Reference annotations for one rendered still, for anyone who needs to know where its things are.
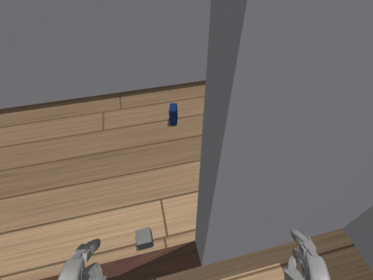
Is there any left robot hand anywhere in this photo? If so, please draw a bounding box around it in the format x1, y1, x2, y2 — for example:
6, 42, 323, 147
57, 239, 107, 280

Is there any right robot hand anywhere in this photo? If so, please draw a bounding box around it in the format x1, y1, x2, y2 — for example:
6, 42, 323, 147
284, 229, 330, 280

